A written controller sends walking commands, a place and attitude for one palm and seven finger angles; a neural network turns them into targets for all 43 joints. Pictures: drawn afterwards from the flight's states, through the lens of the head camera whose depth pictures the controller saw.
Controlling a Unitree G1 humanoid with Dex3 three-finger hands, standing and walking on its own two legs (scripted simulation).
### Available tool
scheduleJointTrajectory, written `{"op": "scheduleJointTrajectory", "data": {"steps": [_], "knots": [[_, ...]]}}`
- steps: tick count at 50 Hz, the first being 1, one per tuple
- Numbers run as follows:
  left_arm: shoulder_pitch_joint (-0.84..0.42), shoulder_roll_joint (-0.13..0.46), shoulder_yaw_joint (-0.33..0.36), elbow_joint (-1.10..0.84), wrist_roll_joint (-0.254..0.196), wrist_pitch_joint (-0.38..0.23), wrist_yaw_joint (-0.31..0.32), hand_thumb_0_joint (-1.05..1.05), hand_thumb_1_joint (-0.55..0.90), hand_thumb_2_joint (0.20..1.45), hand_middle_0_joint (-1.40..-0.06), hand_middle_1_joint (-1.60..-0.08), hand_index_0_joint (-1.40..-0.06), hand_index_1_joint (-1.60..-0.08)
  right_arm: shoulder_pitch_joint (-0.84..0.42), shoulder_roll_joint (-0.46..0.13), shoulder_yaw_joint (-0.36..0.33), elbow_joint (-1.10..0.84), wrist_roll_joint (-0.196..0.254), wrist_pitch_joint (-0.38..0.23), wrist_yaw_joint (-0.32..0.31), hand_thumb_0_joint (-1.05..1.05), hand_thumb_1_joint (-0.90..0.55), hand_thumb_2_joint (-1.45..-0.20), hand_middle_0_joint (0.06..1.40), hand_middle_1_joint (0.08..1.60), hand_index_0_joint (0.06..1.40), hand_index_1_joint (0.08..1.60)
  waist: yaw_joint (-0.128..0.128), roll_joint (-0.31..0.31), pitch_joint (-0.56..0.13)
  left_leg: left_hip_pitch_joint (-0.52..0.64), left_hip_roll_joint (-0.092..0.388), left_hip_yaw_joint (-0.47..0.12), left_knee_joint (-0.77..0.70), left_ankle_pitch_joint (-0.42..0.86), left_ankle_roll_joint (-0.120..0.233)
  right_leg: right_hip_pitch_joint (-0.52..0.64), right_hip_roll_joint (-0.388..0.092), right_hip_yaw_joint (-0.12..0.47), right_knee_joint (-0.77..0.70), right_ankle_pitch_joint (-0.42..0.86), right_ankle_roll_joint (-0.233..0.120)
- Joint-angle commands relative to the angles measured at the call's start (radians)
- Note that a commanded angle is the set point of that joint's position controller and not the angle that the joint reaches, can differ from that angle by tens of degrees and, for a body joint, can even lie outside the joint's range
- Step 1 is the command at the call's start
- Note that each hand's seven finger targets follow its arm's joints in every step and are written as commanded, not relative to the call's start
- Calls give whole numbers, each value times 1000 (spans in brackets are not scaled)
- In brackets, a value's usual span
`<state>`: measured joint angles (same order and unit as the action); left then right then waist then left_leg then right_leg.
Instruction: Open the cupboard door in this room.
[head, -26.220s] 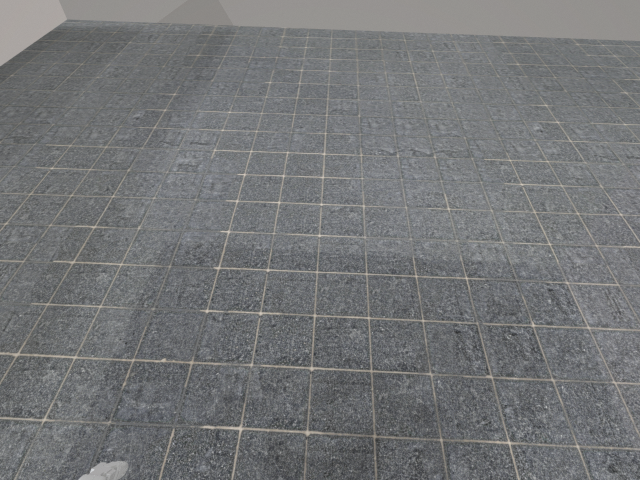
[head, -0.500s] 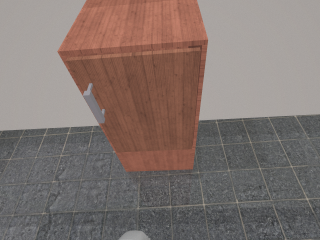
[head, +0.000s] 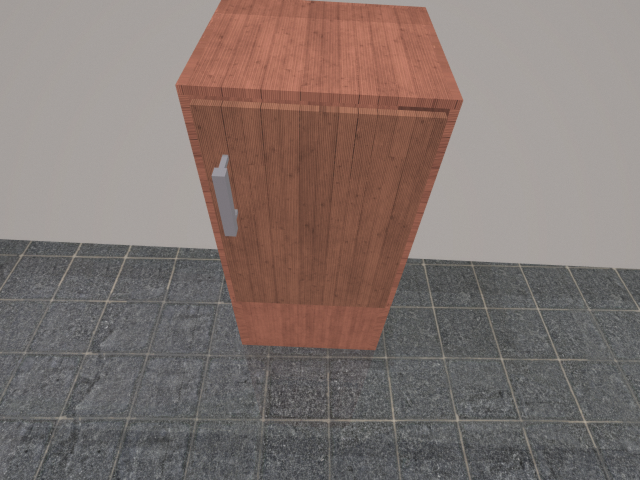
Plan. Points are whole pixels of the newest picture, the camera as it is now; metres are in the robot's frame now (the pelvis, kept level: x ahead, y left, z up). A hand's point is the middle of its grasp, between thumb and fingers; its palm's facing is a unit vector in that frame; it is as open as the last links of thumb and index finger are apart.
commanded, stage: come to a stop and stand still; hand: left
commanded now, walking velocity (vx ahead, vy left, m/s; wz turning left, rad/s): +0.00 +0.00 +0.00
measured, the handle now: (228, 196) +0.57 +0.22 -0.03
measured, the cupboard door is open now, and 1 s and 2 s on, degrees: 0 0 0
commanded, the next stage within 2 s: look again from close up in 0.14 s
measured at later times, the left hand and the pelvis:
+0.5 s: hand out of the picture +0.02 +0.19 -0.17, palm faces +0.00 -0.97 -0.23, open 7.4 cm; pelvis -0.01 +0.01 +0.00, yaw +0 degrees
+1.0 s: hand (177, 438) +0.17 +0.19 -0.04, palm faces +0.28 -0.95 -0.12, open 7.5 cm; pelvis -0.02 -0.01 -0.02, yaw +2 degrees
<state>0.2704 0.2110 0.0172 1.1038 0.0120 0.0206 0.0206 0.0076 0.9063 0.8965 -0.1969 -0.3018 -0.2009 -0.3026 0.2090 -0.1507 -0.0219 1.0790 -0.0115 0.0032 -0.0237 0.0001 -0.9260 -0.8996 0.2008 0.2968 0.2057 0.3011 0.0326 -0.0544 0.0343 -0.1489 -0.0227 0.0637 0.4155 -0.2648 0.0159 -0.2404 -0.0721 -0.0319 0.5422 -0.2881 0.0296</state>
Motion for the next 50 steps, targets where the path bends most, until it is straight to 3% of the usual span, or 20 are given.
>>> {"op": "scheduleJointTrajectory", "data": {"steps": [1, 3, 4, 11, 12, 13, 16, 21, 25, 40, 41, 42, 43, 44, 45, 46, 47, 48, 49, 50], "knots": [[47, 83, 0, -6, -1, -34, 13, 0, 900, 900, -200, -300, -200, -300, 70, -114, -19, -15, 16, -30, -11, 0, -900, -900, 200, 300, 200, 300, -34, 77, -39, 6, 130, -94, -30, 299, 9, 116, -86, 66, -167, 344, -33], [27, 69, -1, 3, -2, -36, 12, 0, 900, 900, -200, -300, -200, -300, 61, -111, -19, -3, 10, -20, -12, 0, -900, -900, 200, 300, 200, 300, -37, -74, -2, 22, 125, -85, -36, 210, -6, 53, -74, 76, -164, 308, -45], [16, 60, -2, 2, 0, -35, 13, 0, 900, 900, -200, -300, -200, -300, 73, -108, -19, 3, 10, -20, -12, 0, -900, -900, 200, 300, 200, 300, -42, -79, 7, 24, 129, -82, -47, 210, -3, 45, -70, 65, -167, 294, -44], [27, 42, -5, 7, -4, -31, 17, 0, 900, 900, -200, -300, -200, -300, 96, -91, -3, 37, 8, -30, -12, 0, -900, -900, 200, 300, 200, 300, -29, 46, 16, 6, 131, -88, -88, 188, 1, 75, -51, 59, -193, 202, -35], [106, 59, -9, 30, 11, -56, 57, 0, 900, 900, -200, -300, -200, -300, 22, -132, 2, -33, 11, -41, 1, 0, -900, -900, 200, 300, 200, 300, 1, 54, 22, -63, 142, -53, 103, 270, -19, 63, -89, 100, -148, 489, -44], [71, 97, -2, -17, 2, -69, 49, 0, 900, 900, -200, -300, -200, -300, 87, -83, 5, -54, 2, -34, 4, 0, -900, -900, 200, 300, 200, 300, -44, 81, -63, -60, 97, -68, 60, 78, -15, 104, -111, 124, -119, 417, -73], [19, 73, -4, -55, 2, -63, 27, 0, 900, 900, -200, -300, -200, -300, 124, -95, 12, -71, -7, -43, 7, 0, -900, -900, 200, 300, 200, 300, -39, 147, -39, -88, 124, -100, 13, 157, 8, 57, -44, 54, -68, 162, -75], [22, 52, -8, -60, 1, -46, 17, 0, 900, 900, -200, -300, -200, -300, 129, -109, 14, -84, -4, -41, -3, 0, -900, -900, 200, 300, 200, 300, -31, 56, 21, -116, 131, -114, -21, 131, 26, 42, -22, 41, -83, 103, -62], [19, 52, -6, -64, 2, -39, 15, 0, 900, 900, -200, -300, -200, -300, 132, -117, 14, -71, -5, -40, -3, 0, -900, -900, 200, 300, 200, 300, -30, 54, 58, -127, 130, -117, -55, 79, 29, 28, -18, 41, -92, 77, -57], [32, 72, 1, -48, 3, -48, 11, 0, 900, 900, -200, -300, -200, -300, 105, -124, 14, -28, -2, -45, -7, 0, -900, -900, 200, 300, 200, 300, -29, 44, 1, -39, 126, -80, -39, 168, 19, 44, -39, 66, -117, 208, -61], [113, 70, -2, -10, 8, -54, 54, 0, 900, 900, -200, -300, -200, -300, 35, -151, 4, -82, 10, -41, 1, 0, -900, -900, 200, 300, 200, 300, -4, -58, 19, -103, 153, -55, 139, 253, -10, 48, -86, 106, -111, 522, -46], [-662, 299, 147, -1575, -187, -275, 52, 0, 877, 890, -202, -315, -202, -315, 44, -286, -21, -417, 60, -193, -38, 0, -900, -900, 200, 300, 200, 300, -110, 175, -483, 134, 28, -60, 27, 368, 8, 130, 18, 27, -23, 474, -68], [-146, 237, 137, -1281, -102, -225, 93, 0, 853, 880, -203, -330, -203, -330, -26, -205, -3, -360, 40, -277, -77, 0, -900, -900, 200, 300, 200, 300, -11, 302, -460, 191, 65, -52, 25, 505, 6, 83, 56, 11, 23, 263, -82], [118, -8, 7, -1117, -147, -95, 116, 0, 830, 870, -205, -345, -205, -345, -41, -157, -12, -356, 62, -303, -69, 0, -900, -900, 200, 300, 200, 300, -45, 271, -260, 55, 66, -65, 20, 435, -32, -35, 55, -51, 16, 102, -62], [66, -59, 8, -1098, -168, -97, 100, 0, 807, 860, -207, -360, -207, -360, -1, -177, -20, -337, 59, -308, -64, 0, -900, -900, 200, 300, 200, 300, -73, 137, -118, -40, 56, -72, 49, 322, -23, -95, 58, -71, 2, 116, -48], [-19, 5, 61, -1132, -171, -154, 84, 0, 783, 850, -208, -375, -208, -375, -29, -211, -36, -399, 48, -321, -59, 0, -900, -900, 200, 300, 200, 300, -89, 87, -20, -135, 35, -87, 102, 196, -13, -167, 58, -78, -7, 102, -45], [23, 35, 121, -1071, -170, -218, 56, 0, 760, 840, -210, -390, -210, -390, -14, -225, -51, -415, 27, -325, -54, 0, -900, -900, 200, 300, 200, 300, -92, -31, -44, -202, 27, -82, 153, 122, -8, -224, 62, -90, 16, 54, -42], [151, -17, 129, -963, -184, -286, 11, 0, 737, 830, -212, -405, -212, -405, -27, -214, -58, -444, 15, -329, -46, 0, -900, -900, 200, 300, 200, 300, -56, -111, -42, -288, 23, -75, 208, 67, -10, -282, 67, -97, 63, -1, -39], [262, -26, 155, -869, -195, -352, -47, 0, 713, 820, -213, -420, -213, -420, -43, -209, -66, -482, 19, -334, -29, 0, -900, -900, 200, 300, 200, 300, -9, -84, -45, -368, 9, -67, 262, 46, -21, -305, 65, -85, 119, -20, -49], [295, -42, 169, -856, -215, -440, -109, 0, 690, 810, -215, -435, -215, -435, -51, -199, -69, -508, 12, -336, -13, 0, -900, -900, 200, 300, 200, 300, 14, -137, -103, -436, 3, -57, 326, 26, -27, -341, 66, -79, 193, -34, -51]]}}
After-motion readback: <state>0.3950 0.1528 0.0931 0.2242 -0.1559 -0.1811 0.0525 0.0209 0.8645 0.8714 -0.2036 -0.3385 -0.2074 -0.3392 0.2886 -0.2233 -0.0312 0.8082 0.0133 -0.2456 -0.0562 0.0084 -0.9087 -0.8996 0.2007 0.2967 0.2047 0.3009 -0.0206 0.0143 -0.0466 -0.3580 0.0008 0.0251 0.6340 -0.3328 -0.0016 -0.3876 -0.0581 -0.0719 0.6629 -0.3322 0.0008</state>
